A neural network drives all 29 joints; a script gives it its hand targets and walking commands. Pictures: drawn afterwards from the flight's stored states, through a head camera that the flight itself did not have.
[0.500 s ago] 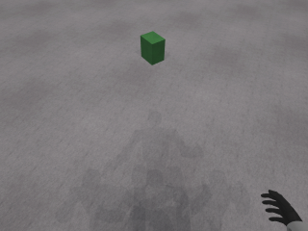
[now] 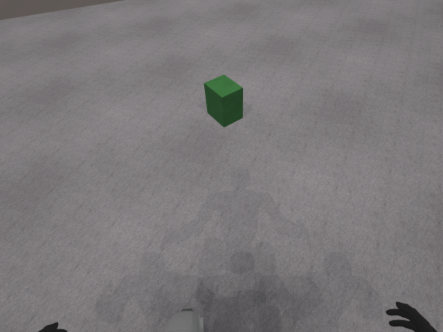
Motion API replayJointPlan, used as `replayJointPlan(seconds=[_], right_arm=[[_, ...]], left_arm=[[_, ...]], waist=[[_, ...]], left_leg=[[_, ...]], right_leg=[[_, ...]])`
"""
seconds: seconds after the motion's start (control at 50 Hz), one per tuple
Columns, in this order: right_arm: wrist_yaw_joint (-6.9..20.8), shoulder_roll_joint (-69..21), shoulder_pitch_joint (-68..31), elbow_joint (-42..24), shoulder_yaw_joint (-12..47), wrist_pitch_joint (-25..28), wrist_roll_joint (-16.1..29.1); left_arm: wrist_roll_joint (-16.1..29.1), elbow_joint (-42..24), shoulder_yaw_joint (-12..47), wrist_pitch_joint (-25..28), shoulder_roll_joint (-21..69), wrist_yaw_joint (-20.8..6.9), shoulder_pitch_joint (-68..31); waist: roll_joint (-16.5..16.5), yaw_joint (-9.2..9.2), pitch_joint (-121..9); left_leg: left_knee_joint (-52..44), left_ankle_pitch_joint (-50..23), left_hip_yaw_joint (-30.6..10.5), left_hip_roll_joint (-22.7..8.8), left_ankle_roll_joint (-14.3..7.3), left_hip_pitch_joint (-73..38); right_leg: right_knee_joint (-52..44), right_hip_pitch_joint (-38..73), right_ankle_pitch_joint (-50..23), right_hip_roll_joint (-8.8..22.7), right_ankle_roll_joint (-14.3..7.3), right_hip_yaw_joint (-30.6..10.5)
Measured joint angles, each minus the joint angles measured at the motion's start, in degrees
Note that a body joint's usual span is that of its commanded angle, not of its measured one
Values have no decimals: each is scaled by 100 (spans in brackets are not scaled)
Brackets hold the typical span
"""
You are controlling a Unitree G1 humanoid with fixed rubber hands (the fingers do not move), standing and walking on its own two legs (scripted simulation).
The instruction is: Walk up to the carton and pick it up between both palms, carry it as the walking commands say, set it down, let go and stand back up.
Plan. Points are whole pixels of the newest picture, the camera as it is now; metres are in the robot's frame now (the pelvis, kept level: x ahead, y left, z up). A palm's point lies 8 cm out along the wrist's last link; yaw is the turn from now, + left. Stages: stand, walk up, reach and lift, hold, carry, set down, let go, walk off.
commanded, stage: walk up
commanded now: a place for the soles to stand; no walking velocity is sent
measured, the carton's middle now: (224, 101) +1.61 +0.08 -0.65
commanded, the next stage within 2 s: none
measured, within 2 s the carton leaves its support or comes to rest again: neither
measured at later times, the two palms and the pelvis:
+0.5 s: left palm (84, 210) +0.40 +0.38 -0.08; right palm (378, 234) +0.32 -0.30 -0.07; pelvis +0.28 +0.05 +0.00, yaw -3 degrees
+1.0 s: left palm (89, 159) +0.58 +0.43 -0.09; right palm (325, 129) +0.67 -0.27 -0.08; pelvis +0.54 +0.07 -0.02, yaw -3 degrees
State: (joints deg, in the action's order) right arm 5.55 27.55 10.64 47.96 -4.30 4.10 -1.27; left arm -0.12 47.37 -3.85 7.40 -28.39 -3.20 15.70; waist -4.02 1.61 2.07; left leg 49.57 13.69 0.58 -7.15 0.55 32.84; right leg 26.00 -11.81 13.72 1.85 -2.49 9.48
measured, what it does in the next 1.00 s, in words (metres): walks ahead: left foot, then right foot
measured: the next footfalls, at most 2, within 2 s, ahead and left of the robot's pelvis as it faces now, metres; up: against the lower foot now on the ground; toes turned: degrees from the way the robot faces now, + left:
left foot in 0.18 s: +0.30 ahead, +0.15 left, +0.00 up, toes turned +5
right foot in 0.62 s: +0.51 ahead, -0.09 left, +0.00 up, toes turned -9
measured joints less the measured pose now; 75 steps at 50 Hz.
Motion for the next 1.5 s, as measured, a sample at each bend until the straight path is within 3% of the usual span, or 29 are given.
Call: replayJointPlan(seconds=[0.08,0.16,0.18,0.22,0.26,0.3,0.36,0.46,0.52,0.6,0.64,0.68,0.72,0.76,0.86,0.98,1.02,1.08,1.12,1.24,1.36,1.4,1.46,1.5], right_arm=[[143,-37,-383,-64,-57,-70,-3],[165,-73,-703,-155,-82,-83,7],[141,-50,-746,-203,-83,-59,-8],[28,-38,-798,-294,-128,24,-58],[-72,-87,-717,-340,-132,61,36],[-140,-160,-536,-314,-105,80,114],[-188,-190,-196,-243,-74,117,128],[-160,-81,382,-157,-105,149,102],[-149,8,632,-119,-120,117,95],[-200,123,882,-92,-122,67,100],[-242,116,923,-106,-93,55,96],[-291,63,847,-110,-15,24,118],[-307,37,741,-107,41,2,122],[-269,15,623,-105,55,-5,97],[-70,-21,324,-130,-28,-62,17],[65,28,-11,-169,-155,-46,-5],[-7,82,-93,-242,-189,33,-39],[-136,-6,-117,-361,-157,91,66],[-191,-81,-13,-377,-112,85,116],[-204,-24,456,-381,-75,77,84],[-168,119,839,-351,-68,-18,102],[-185,131,930,-358,-42,-34,96],[-256,73,831,-307,47,-89,111],[-275,53,739,-292,79,-88,106]], left_arm=[[-38,143,-13,-20,-87,-13,392],[-45,208,-11,-85,-197,20,651],[-35,196,-1,-104,-223,32,716],[10,176,42,-165,-217,79,665],[41,132,115,-196,-145,133,544],[62,102,142,-181,-81,133,469],[20,88,116,-206,9,61,387],[-58,96,56,-279,64,-76,61],[-63,92,11,-292,66,-145,-221],[-60,7,-27,-246,44,-160,-583],[-63,-110,-72,-151,1,-77,-730],[14,-234,-77,-125,-5,9,-745],[59,-295,-62,-132,17,67,-633],[55,-306,-48,-129,29,91,-458],[-26,-253,-54,-100,-43,51,44],[-57,-109,-30,-171,-169,25,545],[-30,-79,10,-202,-188,41,630],[16,14,88,-275,-130,137,520],[29,43,105,-267,-89,144,464],[-52,82,42,-286,49,6,276],[-79,29,-59,-222,34,-73,-25],[-91,-68,-107,-133,-26,-14,-121],[-10,-235,-110,-87,-38,93,-155],[23,-307,-102,-106,-25,140,-85]], waist=[[53,173,31],[184,296,7],[221,317,-1],[350,256,103],[460,210,172],[597,130,170],[713,-35,124],[702,-337,133],[640,-486,144],[468,-603,102],[345,-553,156],[255,-464,202],[160,-369,184],[85,-282,138],[81,-36,126],[216,195,73],[324,183,98],[523,77,200],[642,-16,186],[636,-309,110],[432,-497,56],[313,-464,61],[162,-325,109],[74,-236,113]], left_leg=[[-1227,-815,130,-19,-1,-12],[-1862,-795,260,202,-131,-448],[-2030,-638,304,294,-210,-664],[-1751,-803,394,452,-317,-693],[-1568,-511,479,518,-355,-824],[-1788,-359,577,589,-358,-1151],[-2208,-286,695,685,-366,-1645],[-2619,-11,778,794,-376,-2340],[-2679,259,804,827,-317,-2700],[-2271,893,778,738,-178,-2974],[-1045,1178,628,570,-233,-2590],[540,1139,205,597,-282,-1889],[1272,956,-5,533,-264,-1305],[1189,758,-65,344,-174,-830],[-221,225,25,8,-10,-229],[-1600,-384,238,141,-47,-625],[-1616,-629,307,299,-162,-776],[-1316,-270,441,401,-242,-912],[-1538,-160,509,465,-266,-1189],[-2012,60,638,565,-310,-1852],[-1811,686,680,544,-190,-2321],[-1088,1026,587,427,-207,-2151],[656,1165,69,524,-277,-1359],[1003,1004,-48,461,-230,-930]], right_leg=[[-323,580,230,-3,180,-19],[-173,970,744,118,396,-89],[84,972,971,187,409,-134],[1527,483,1324,350,224,-406],[3093,-276,1093,209,88,-918],[3680,-869,717,210,71,-1078],[3309,-1474,400,418,178,-998],[1843,-1901,-216,630,261,-791],[1123,-1840,-626,574,214,-687],[531,-1382,-593,298,60,-495],[649,-1267,-701,166,-21,-431],[945,-1193,-374,115,-18,-388],[879,-947,-156,78,-23,-352],[668,-684,-102,52,15,-307],[339,-136,133,77,80,-267],[577,312,795,235,288,-360],[1369,115,1136,393,193,-497],[3280,-753,1038,229,101,-1050],[3574,-1165,783,255,126,-1042],[2155,-1670,359,463,237,-707],[854,-1304,-158,262,147,-525],[742,-1133,-435,126,62,-493],[1043,-1032,-109,74,44,-448],[916,-812,27,64,46,-422]])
